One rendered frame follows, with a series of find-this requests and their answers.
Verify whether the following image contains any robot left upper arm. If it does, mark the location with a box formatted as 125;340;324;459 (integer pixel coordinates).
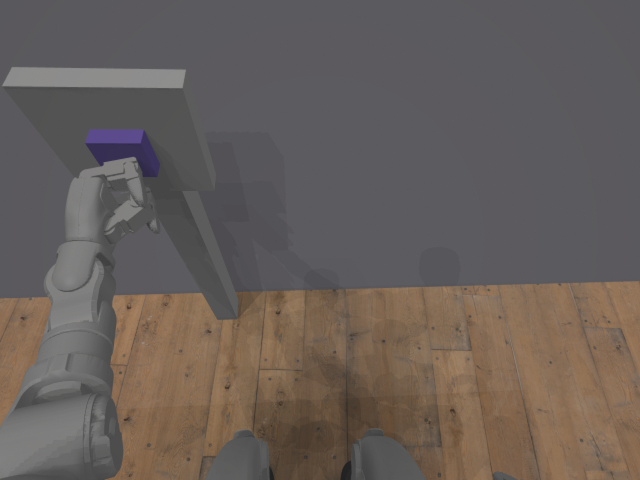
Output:
0;393;123;480

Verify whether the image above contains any left robot forearm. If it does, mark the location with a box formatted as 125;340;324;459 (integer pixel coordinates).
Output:
0;240;117;433

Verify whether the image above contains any robot right thigh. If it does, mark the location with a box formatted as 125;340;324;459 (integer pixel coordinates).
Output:
351;436;427;480

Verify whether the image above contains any robot left hand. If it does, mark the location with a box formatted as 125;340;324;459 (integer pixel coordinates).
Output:
65;157;160;254

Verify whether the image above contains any robot left shin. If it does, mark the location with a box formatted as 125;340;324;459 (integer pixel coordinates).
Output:
233;429;255;439

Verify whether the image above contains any button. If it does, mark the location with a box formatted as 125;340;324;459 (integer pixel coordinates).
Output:
85;129;160;177

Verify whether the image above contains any panel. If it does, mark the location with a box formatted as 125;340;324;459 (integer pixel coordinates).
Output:
2;67;239;320

